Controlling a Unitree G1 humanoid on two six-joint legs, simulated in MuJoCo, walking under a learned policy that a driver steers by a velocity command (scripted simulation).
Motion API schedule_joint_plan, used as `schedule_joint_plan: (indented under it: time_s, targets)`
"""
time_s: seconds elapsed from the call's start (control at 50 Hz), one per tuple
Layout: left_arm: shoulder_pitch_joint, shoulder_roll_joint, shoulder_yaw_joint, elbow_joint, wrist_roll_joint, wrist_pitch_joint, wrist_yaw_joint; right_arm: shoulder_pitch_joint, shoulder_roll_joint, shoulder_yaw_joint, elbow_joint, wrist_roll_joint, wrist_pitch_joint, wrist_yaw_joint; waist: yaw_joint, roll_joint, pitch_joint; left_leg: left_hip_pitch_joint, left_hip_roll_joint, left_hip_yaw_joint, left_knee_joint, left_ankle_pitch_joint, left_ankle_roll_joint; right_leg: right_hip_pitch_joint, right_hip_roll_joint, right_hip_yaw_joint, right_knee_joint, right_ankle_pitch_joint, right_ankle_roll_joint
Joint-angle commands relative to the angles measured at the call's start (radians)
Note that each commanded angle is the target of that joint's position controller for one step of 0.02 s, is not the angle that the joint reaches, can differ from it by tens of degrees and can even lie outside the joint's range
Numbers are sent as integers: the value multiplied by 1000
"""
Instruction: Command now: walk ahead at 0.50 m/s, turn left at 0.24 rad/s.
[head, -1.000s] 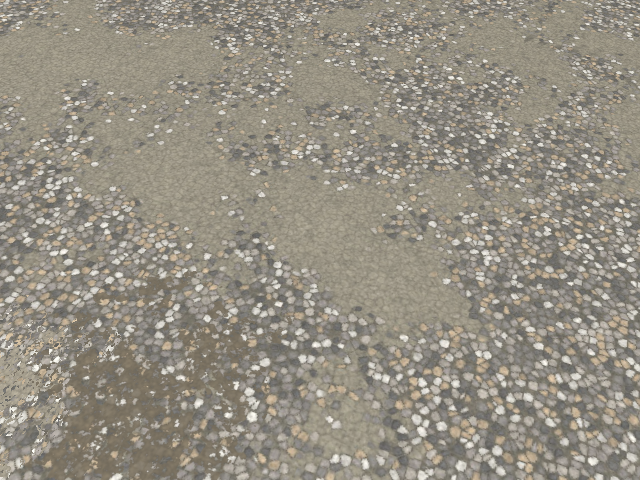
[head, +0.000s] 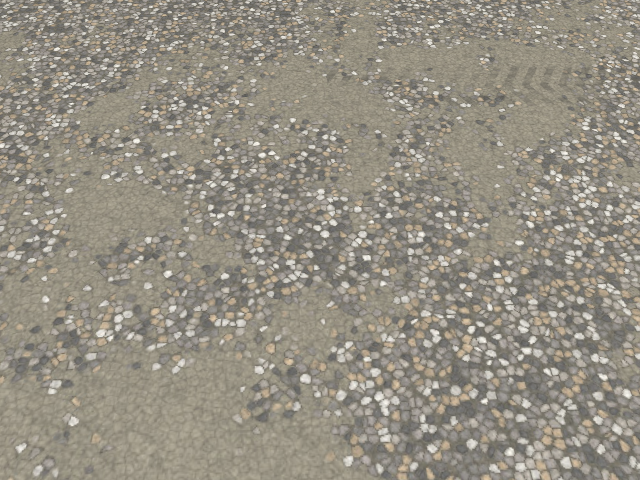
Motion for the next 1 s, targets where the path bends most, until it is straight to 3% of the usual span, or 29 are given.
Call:
schedule_joint_plan:
  time_s: [0.02,0.06,0.16,0.26,0.32,0.34,0.36,0.38,0.4,0.42,0.44,0.46,0.48,0.5,0.56,0.6,0.68,0.76,0.8,0.82,0.84,0.86,0.88,0.9,0.92,0.94,1.0]
  targets:
    - [-97,104,29,-132,23,-44,-1,76,-116,-28,-53,-9,7,-10,-25,60,-33,330,264,-453,-275,13,194,-354,-110,31,-30,106,11]
    - [-81,82,24,-129,25,-39,1,77,-109,-27,-49,-1,10,-18,-6,111,-46,290,230,-389,-292,114,201,-307,-110,8,-130,109,38]
    - [-225,38,4,-153,18,-36,1,125,-165,-47,-23,13,26,-47,-44,105,-18,179,184,-294,-298,167,179,-221,-70,-18,-451,320,90]
    - [-348,59,11,-175,0,-54,-15,196,-160,-49,0,23,49,-56,-82,115,-11,192,188,-355,-237,86,150,-116,-21,3,-632,424,86]
    - [-314,92,30,-170,-7,-65,-17,178,-163,-54,-6,23,60,-60,-42,146,-15,228,200,-427,-166,71,124,-19,-20,12,-701,350,53]
    - [-250,105,40,-153,-6,-68,-13,161,-148,-51,-13,22,62,-60,-5,146,-35,213,177,-421,-114,94,104,77,-26,2,-744,351,29]
    - [-151,134,55,-136,4,-70,-6,145,-116,-41,-27,16,59,-57,46,130,-105,160,135,-382,13,118,74,248,-83,32,-743,337,-9]
    - [12,194,72,-121,15,-68,4,146,-54,-21,-51,-3,54,-54,107,0,-242,26,66,-282,301,-52,35,500,-266,208,-733,281,-76]
    - [68,250,84,-88,24,-51,-3,271,-24,-8,-80,26,45,-56,44,-314,-311,-295,-36,-162,566,-438,-13,711,-458,642,-822,58,-223]
    - [43,166,69,-97,5,-48,-7,268,-120,-26,-53,36,46,-58,55,-217,-219,-410,52,-169,703,-399,-29,648,-466,691,-856,-105,-220]
    - [10,109,54,-100,1,-44,-4,174,-159,-38,-59,27,52,-56,74,-117,-105,-430,82,-155,740,-301,-38,542,-419,532,-865,-51,-183]
    - [-31,93,45,-101,8,-42,-5,128,-148,-39,-64,16,56,-55,58,-49,-47,-396,110,-133,731,-229,-46,434,-370,403,-885,85,-161]
    - [-71,76,40,-95,16,-39,-6,93,-138,-44,-77,8,58,-53,38,-45,3,-375,127,-130,700,-189,-56,352,-338,315,-898,262,-156]
    - [-97,64,34,-93,23,-40,-5,93,-127,-47,-83,10,65,-48,13,-65,15,-330,143,-120,681,-179,-64,291,-308,220,-902,445,-144]
    - [-122,90,44,-62,16,-44,-4,85,-79,-39,-104,6,86,-45,-16,-90,1,-292,142,-64,596,-159,-102,232,-288,49,-899,829,-160]
    - [-134,127,55,-45,13,-33,6,53,-60,-30,-121,4,92,-40,-14,-85,-17,-280,150,-43,487,-73,-113,234,-290,-19,-905,870,-166]
    - [-138,156,59,-19,2,-3,25,-37,-57,-24,-146,3,87,-10,17,-68,-43,-163,135,8,247,138,-90,234,-268,-138,-892,814,-138]
    - [-126,195,70,1,-25,13,27,-88,-100,-43,-189,0,92,15,18,-72,-49,-113,111,33,120,61,-38,307,-307,-153,-793,804,-111]
    - [-140,201,74,-1,-39,20,30,-15,-132,-63,-182,-4,94,15,-30,-64,-81,8,60,70,14,54,6,310,-288,-183,-632,887,-77]
    - [-113,173,66,3,-33,21,29,83,-175,-86,-155,-6,93,3,-70,-11,-132,166,25,71,-66,176,42,258,-231,-218,-456,831,-37]
    - [-62,130,47,-19,13,17,22,151,-279,-111,-168,-9,97,-23,-78,186,-214,421,232,-205,-48,646,134,16,-151,-243,-150,403,38]
    - [3,72,18,-47,44,10,10,101,-340,-103,-204,-33,91,-29,-2,334,-339,616,477,-630,-60,839,377,-281,24,-125,147,-327,93]
    - [-45,151,32,-29,21,14,0,96,-255,-87,-216,-23,92,-24,-71,174,-414,589,440,-577,-93,693,375,-293,-28,32,216,-264,93]
    - [-93,167,35,-45,-6,21,-1,34,-220,-76,-216,-15,90,-22,-50,137,-309,485,392,-479,-114,526,324,-332,-56,22,187,-178,83]
    - [-106,154,35,-32,1,32,11,-9,-188,-69,-211,3,96,-25,-25,58,-216,367,323,-397,-136,378,248,-324,-91,16,104,-114,85]
    - [-125,155,38,-36,11,45,23,-48,-174,-63,-217,9,107,-33,-6,61,-160,257,280,-357,-159,285,209,-289,-102,11,22,-63,90]
    - [-94,122,31,-29,15,59,26,-87,-188,-67,-227,-20,120,-47,30,124,-139,88,214,-301,-184,293,195,-151,-58,-24,-113,7,113]
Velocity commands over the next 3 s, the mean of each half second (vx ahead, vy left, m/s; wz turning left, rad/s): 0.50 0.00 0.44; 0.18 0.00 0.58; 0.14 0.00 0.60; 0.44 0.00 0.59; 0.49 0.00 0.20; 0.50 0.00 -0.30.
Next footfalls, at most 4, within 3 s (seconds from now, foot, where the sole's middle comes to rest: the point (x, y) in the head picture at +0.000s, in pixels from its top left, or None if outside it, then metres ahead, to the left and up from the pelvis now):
0.36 right None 0.36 -0.10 -0.77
0.84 left None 0.46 0.19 -0.77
1.24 right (332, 439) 0.57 -0.01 -0.77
1.74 left None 0.42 0.29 -0.77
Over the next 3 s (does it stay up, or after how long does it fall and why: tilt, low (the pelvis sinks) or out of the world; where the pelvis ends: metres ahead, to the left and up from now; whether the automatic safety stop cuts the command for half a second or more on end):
stays up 0.66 0.84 0.01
